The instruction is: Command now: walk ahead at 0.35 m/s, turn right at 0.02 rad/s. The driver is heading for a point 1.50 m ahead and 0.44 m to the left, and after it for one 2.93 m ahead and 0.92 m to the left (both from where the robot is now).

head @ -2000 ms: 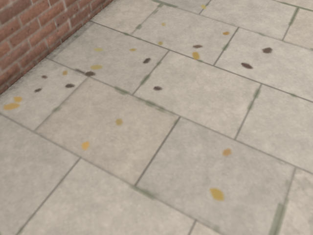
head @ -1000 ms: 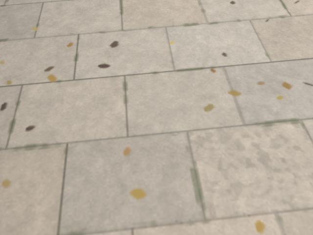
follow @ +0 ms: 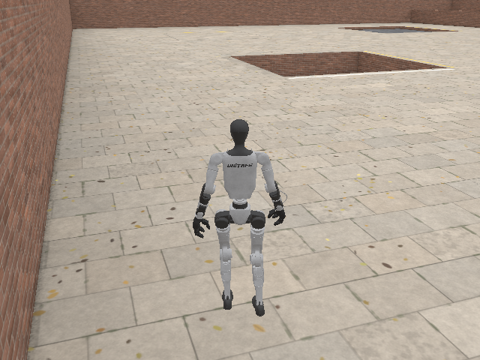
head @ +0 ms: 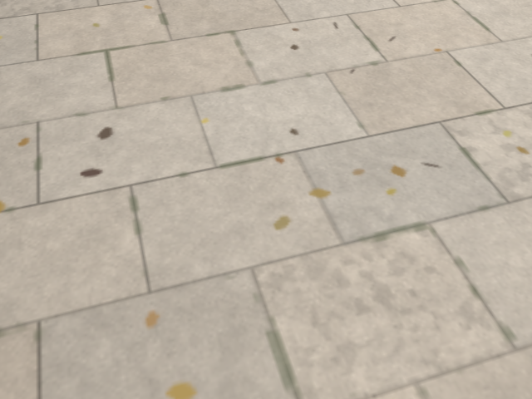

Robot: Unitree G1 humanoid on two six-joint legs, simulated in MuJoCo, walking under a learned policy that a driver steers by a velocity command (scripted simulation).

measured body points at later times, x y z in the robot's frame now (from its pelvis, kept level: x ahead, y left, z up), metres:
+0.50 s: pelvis +0.23 -0.03 -0.02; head +0.27 -0.04 +0.43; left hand +0.42 +0.21 -0.12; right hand +0.18 -0.28 -0.16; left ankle +0.03 +0.08 -0.67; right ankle +0.33 -0.10 -0.74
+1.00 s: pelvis +0.51 -0.02 -0.01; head +0.55 -0.01 +0.43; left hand +0.43 +0.22 -0.16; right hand +0.72 -0.23 -0.12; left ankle +0.64 +0.06 -0.73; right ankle +0.34 -0.10 -0.73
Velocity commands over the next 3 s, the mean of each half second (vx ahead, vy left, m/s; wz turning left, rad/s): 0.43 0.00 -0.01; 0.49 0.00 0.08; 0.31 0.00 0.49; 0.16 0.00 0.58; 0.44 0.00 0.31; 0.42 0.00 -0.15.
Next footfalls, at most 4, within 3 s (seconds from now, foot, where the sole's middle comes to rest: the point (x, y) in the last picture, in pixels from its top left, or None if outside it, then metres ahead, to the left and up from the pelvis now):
0.44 right None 0.37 -0.10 -0.77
1.02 left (259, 342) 0.68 0.06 -0.77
1.52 right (292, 268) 0.92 -0.03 -0.77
2.00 left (244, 323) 0.74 0.10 -0.77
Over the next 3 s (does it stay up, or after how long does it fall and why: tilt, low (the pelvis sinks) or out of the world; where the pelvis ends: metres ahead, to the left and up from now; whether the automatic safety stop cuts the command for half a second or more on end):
stays up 1.12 0.38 -0.01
